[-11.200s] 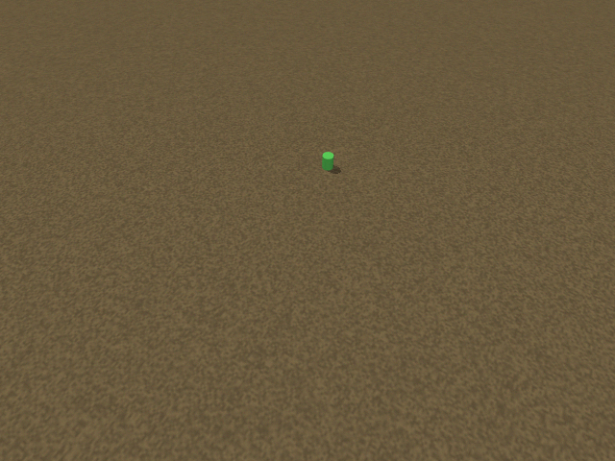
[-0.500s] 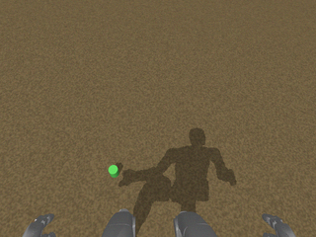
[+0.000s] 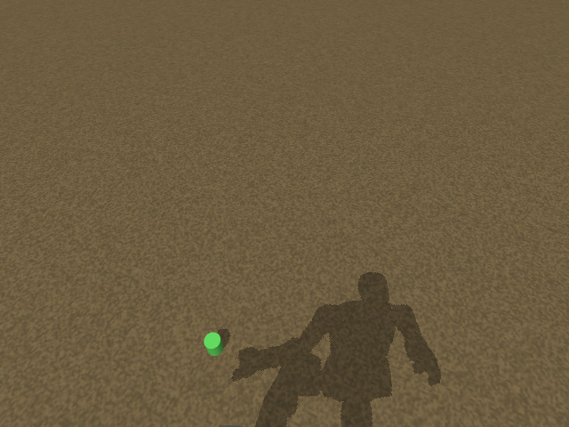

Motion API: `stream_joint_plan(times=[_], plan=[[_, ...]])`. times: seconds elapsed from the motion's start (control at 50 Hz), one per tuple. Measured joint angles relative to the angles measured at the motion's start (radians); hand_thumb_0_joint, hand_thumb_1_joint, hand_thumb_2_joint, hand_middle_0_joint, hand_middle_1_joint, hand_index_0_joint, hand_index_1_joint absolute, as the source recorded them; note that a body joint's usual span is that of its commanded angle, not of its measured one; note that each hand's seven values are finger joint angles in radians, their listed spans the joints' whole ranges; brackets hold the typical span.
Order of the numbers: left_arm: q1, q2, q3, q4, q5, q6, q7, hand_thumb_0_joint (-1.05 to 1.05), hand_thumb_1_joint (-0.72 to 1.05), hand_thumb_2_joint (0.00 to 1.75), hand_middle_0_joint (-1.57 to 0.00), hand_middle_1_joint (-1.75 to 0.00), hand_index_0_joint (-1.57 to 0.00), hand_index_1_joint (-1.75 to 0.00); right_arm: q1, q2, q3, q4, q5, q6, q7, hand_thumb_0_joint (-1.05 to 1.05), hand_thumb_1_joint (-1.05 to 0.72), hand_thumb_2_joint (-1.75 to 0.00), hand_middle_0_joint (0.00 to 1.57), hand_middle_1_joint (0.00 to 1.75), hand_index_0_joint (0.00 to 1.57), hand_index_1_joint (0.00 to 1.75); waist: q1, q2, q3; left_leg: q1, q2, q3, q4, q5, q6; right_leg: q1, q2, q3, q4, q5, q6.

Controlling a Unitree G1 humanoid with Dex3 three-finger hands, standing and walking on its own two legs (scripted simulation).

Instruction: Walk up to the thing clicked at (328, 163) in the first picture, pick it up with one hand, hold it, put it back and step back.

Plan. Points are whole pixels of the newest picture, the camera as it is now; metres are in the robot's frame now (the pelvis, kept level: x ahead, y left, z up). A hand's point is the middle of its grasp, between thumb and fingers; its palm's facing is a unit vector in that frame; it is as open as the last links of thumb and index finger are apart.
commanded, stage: walk up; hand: left
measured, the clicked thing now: (213, 344) +0.48 +0.26 -0.73
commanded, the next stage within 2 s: stand in 0.50 s
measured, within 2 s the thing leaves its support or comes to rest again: neither
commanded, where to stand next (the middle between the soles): +0.10 -0.02 m, yaw +3 degrees
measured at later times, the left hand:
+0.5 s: hand out of the picture +0.10 +0.26 -0.14, palm faces +0.01 -0.94 -0.33, open 7.4 cm
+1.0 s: hand out of the picture +0.07 +0.27 -0.15, palm faces -0.03 -0.95 -0.32, open 7.4 cm
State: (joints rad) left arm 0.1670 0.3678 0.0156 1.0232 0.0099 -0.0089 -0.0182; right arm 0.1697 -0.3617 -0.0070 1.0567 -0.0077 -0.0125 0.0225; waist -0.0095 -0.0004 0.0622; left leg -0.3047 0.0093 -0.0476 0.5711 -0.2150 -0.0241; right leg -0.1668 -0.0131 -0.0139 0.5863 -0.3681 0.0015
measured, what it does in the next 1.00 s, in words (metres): stands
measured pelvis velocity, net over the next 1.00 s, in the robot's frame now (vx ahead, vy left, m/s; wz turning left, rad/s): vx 0.00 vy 0.01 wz -0.01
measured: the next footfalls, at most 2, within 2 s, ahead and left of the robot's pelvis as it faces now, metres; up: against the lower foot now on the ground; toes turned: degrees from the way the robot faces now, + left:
none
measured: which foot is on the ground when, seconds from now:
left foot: down 0.00-1.00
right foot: down 0.00-1.00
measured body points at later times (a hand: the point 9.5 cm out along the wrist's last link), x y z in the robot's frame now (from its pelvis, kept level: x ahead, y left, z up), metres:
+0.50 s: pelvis +0.02 +0.01 +0.01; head +0.03 +0.02 +0.46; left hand +0.10 +0.31 -0.12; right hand +0.12 -0.29 -0.11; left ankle +0.06 +0.14 -0.73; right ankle -0.03 -0.12 -0.73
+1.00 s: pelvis +0.00 +0.01 +0.02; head +0.02 +0.02 +0.47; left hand +0.08 +0.32 -0.12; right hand +0.09 -0.29 -0.11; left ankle +0.06 +0.14 -0.73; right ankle -0.03 -0.12 -0.73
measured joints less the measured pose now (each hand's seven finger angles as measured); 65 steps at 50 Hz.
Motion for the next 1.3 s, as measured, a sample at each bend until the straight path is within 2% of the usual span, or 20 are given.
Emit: stream_joint_plan(times=[0.3, 0.74, 1.3], plan=[[-0.097, 0.003, -0.003, 0.056, -0.009, 0.0, 0.003, 0.0, 0.91, 0.9, -0.2, -0.3, -0.21, -0.3, -0.068, 0.002, 0.006, 0.039, 0.005, -0.011, -0.01, 0.0, -0.9, -0.9, 0.2, 0.3, 0.2, 0.3, 0.0, 0.003, -0.007, 0.057, 0.001, -0.014, -0.112, 0.043, 0.004, 0.088, 0.002, -0.016, -0.17, 0.072, 0.01], [-0.068, -0.014, -0.003, 0.116, -0.008, 0.004, 0.007, 0.01, 0.91, 0.9, -0.2, -0.3, -0.2, -0.3, -0.126, 0.024, 0.005, 0.058, 0.003, 0.005, -0.016, 0.0, -0.9, -0.9, 0.2, 0.3, 0.2, 0.3, 0.016, -0.005, 0.017, 0.101, -0.002, 0.006, -0.189, 0.082, 0.012, 0.125, -0.006, 0.001, -0.248, 0.117, 0.023], [-0.041, -0.008, -0.012, 0.1, -0.001, 0.005, 0.007, 0.0, 0.91, 0.9, -0.2, -0.3, -0.2, -0.3, -0.077, 0.022, -0.004, 0.098, 0.002, 0.01, -0.011, 0.0, -0.9, -0.9, 0.2, 0.3, 0.2, 0.3, -0.002, -0.012, 0.002, 0.104, -0.007, 0.021, -0.218, 0.109, 0.018, 0.108, -0.014, 0.016, -0.246, 0.133, 0.029]])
